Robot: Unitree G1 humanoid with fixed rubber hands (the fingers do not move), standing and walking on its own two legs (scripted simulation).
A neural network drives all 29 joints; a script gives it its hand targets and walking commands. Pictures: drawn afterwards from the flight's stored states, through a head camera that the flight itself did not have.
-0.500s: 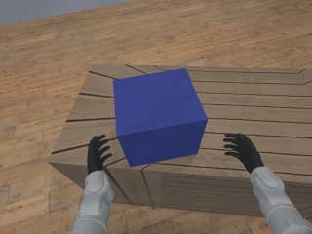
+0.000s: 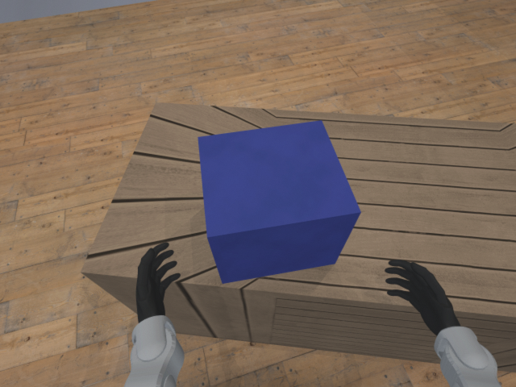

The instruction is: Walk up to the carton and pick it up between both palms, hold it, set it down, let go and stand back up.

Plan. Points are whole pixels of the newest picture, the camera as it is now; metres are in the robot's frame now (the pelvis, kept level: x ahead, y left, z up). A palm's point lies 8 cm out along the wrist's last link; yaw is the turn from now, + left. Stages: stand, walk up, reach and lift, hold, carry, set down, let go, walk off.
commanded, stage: set down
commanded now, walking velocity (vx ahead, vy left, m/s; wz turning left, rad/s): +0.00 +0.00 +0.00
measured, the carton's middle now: (270, 204) +0.45 +0.05 -0.05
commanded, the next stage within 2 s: none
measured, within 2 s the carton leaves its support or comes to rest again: neither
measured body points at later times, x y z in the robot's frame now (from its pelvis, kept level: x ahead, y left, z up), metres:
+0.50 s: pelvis +0.01 +0.00 +0.00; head +0.08 +0.00 +0.45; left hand +0.21 +0.21 -0.02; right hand +0.27 -0.24 -0.06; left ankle +0.01 +0.14 -0.73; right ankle +0.04 -0.08 -0.73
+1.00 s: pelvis +0.01 +0.01 +0.00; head +0.06 +0.01 +0.45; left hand +0.20 +0.22 -0.03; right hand +0.25 -0.25 -0.06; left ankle +0.01 +0.14 -0.73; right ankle +0.04 -0.08 -0.73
